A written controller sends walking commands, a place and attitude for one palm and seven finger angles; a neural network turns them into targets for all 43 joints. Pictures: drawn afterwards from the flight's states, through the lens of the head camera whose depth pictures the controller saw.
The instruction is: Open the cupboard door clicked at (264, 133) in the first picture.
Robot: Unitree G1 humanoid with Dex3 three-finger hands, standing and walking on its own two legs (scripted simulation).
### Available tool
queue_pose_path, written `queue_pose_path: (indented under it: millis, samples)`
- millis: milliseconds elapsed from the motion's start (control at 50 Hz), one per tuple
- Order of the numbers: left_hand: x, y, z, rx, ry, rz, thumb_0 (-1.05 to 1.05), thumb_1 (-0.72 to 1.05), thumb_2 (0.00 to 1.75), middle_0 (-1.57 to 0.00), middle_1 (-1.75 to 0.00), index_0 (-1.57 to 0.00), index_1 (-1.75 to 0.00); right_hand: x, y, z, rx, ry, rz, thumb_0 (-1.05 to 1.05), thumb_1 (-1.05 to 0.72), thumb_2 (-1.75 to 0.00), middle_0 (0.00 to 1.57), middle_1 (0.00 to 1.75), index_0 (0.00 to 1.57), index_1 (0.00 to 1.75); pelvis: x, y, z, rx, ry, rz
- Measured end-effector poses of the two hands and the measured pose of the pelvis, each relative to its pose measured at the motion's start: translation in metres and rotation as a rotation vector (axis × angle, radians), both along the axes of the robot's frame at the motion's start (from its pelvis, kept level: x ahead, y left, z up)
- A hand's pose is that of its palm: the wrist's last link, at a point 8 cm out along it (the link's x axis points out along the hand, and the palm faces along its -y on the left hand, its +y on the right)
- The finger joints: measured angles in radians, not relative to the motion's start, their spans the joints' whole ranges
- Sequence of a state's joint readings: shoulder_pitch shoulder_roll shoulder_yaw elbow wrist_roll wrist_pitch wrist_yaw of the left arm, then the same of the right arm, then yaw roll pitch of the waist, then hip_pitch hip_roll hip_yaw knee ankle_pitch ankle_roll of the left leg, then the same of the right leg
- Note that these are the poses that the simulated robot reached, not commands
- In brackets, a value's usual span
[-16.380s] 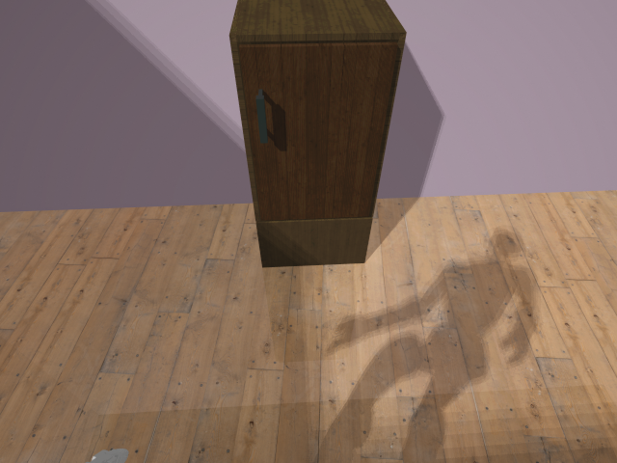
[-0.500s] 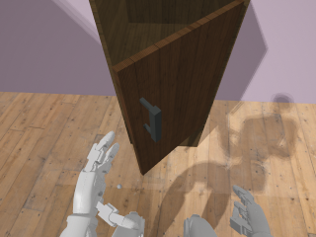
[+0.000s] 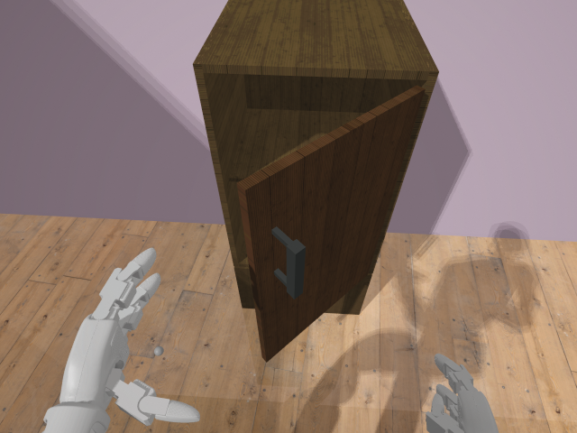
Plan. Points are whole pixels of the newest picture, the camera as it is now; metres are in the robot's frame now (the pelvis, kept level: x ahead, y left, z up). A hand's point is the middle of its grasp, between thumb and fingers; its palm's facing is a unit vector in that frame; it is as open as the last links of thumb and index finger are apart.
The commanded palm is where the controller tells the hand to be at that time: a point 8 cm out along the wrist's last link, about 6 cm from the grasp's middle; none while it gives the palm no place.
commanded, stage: draw the hand back to the body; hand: left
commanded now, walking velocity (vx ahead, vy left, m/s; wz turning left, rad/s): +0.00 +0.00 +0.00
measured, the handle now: (287, 263) +0.38 +0.03 +0.01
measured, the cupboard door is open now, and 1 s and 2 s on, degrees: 45 45 45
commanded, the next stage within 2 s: step back with the hand held close in 1.00 s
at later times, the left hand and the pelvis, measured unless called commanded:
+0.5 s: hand (35, 290) +0.21 +0.26 +0.19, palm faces +0.37 -0.85 -0.38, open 10.6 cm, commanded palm +0.16 +0.30 +0.21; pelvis +0.02 +0.02 +0.05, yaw -1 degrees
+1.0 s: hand (19, 281) +0.20 +0.26 +0.21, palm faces +0.44 -0.81 -0.39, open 7.5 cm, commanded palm +0.16 +0.30 +0.23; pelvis +0.02 +0.00 +0.06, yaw -1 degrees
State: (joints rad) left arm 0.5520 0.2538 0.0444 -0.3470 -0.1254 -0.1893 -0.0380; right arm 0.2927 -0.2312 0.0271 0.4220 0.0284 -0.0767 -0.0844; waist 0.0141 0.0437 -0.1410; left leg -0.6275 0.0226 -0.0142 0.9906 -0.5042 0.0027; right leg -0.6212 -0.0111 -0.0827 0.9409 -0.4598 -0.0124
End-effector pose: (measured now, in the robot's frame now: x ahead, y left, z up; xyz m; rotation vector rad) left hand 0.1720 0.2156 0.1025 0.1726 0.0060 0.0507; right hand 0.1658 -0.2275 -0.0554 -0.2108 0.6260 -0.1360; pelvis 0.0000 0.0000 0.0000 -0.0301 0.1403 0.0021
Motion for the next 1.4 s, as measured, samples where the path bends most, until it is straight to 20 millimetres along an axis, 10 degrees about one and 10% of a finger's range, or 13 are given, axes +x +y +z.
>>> queue_pose_path:
  millis: [360,680,1400]
  samples:
    - [-0.002,0.064,0.072,0.213,-0.028,0.266,-0.01,0.14,0.57,-0.18,-0.30,-0.18,-0.30,0.010,0.036,0.026,0.023,0.003,0.036,0.01,-0.91,-0.90,0.20,0.30,0.21,0.30,0.015,0.021,0.041,0.005,-0.143,-0.011]
    - [-0.007,0.102,0.135,0.309,-0.215,0.397,0.00,0.69,0.81,-0.20,-0.30,-0.20,-0.30,0.026,0.027,0.045,0.000,-0.008,0.070,0.01,-0.91,-0.90,0.20,0.30,0.21,0.30,0.018,0.016,0.056,0.010,-0.206,-0.017]
    - [-0.006,0.073,0.123,0.372,-0.113,0.262,0.01,0.89,0.90,-0.21,-0.30,-0.21,-0.30,-0.008,-0.023,0.038,-0.033,0.111,-0.065,0.01,-0.91,-0.90,0.20,0.30,0.21,0.30,-0.005,0.002,0.060,0.010,-0.143,-0.032]
